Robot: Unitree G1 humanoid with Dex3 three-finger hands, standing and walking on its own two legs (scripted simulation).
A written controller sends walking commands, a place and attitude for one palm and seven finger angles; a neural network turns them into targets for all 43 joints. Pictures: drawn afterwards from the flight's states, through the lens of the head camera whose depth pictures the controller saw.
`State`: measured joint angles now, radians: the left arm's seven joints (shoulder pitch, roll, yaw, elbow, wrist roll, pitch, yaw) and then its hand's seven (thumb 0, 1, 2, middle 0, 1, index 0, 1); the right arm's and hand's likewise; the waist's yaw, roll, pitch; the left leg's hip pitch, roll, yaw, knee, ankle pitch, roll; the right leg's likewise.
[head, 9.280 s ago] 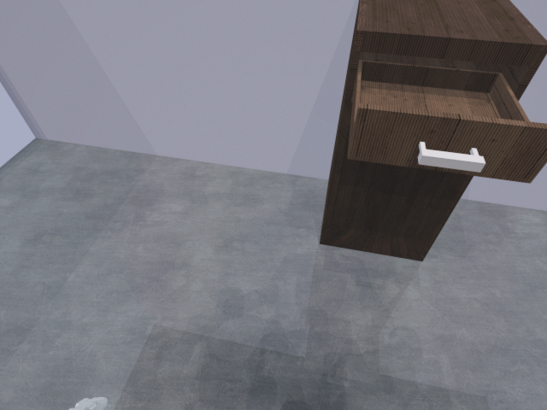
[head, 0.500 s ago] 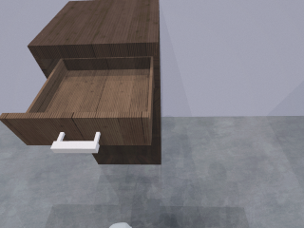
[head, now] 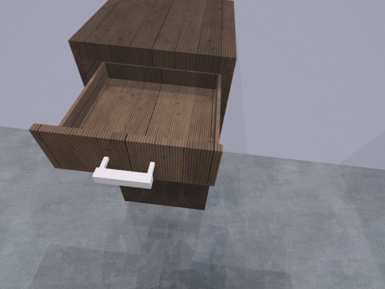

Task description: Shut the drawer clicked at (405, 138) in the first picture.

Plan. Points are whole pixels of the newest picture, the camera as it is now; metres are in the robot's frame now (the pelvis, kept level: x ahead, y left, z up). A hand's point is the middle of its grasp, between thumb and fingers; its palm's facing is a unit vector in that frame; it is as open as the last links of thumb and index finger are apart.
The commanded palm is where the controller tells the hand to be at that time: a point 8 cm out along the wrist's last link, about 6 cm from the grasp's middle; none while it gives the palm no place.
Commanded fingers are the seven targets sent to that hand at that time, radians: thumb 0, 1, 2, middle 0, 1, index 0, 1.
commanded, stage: come to a stop and stand still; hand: left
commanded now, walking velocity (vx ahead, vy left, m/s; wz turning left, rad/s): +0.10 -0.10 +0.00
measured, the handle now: (126, 170) +0.34 +0.19 +0.03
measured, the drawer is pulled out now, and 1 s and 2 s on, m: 0.28 0.28 0.28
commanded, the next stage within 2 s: look again from close up in 0.66 s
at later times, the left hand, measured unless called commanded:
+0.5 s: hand out of the picture -0.03 +0.11 -0.17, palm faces +0.03 -0.99 -0.17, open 7.4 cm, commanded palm none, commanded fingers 0.00 0.90 0.90 -0.20 -0.30 -0.20 -0.30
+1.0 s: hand out of the picture -0.01 +0.15 -0.18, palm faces +0.02 -0.98 -0.19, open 7.4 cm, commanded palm none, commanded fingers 0.00 0.90 0.90 -0.20 -0.30 -0.20 -0.30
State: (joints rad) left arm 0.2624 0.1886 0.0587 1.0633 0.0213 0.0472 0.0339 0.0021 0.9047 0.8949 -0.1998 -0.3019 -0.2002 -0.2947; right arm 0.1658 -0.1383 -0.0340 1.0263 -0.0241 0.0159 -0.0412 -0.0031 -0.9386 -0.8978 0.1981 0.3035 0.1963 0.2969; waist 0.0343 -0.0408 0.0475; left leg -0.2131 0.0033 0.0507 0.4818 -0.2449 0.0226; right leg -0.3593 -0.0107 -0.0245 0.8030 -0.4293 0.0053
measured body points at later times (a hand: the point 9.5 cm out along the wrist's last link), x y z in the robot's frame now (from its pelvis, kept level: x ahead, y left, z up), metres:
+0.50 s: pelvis -0.02 -0.04 +0.00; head -0.03 -0.05 +0.45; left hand -0.03 +0.16 -0.16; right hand -0.07 -0.26 -0.16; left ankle +0.01 +0.11 -0.74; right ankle -0.06 -0.14 -0.74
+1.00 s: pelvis -0.01 -0.01 -0.01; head -0.01 -0.01 +0.44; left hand -0.01 +0.20 -0.17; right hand -0.01 -0.24 -0.17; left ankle +0.00 +0.10 -0.74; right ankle -0.06 -0.14 -0.74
